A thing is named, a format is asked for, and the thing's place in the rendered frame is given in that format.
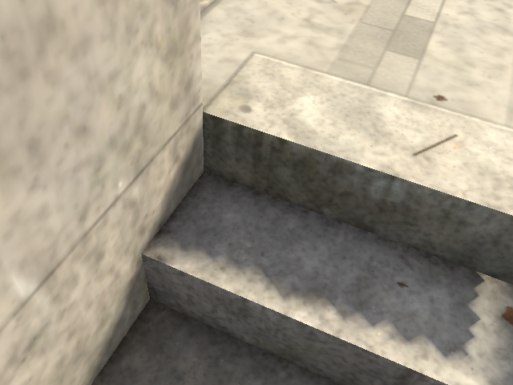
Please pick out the stairs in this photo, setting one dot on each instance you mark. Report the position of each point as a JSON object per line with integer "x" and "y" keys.
{"x": 285, "y": 265}

